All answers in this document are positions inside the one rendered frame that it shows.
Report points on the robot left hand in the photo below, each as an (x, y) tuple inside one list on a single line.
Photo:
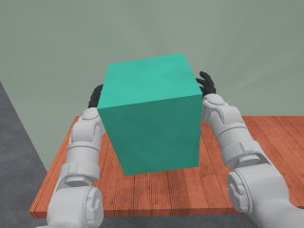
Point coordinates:
[(95, 97)]

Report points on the robot right upper arm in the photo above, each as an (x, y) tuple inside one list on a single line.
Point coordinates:
[(260, 192)]

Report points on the robot left forearm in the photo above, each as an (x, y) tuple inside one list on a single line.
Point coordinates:
[(83, 151)]

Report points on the table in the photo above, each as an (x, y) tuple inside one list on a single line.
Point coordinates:
[(194, 191)]

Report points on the carton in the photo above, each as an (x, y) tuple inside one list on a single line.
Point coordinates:
[(151, 111)]

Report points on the robot right forearm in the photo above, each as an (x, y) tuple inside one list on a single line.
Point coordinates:
[(238, 149)]

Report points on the robot left upper arm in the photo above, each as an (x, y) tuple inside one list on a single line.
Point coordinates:
[(75, 207)]

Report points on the robot right hand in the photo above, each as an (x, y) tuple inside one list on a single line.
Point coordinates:
[(208, 84)]

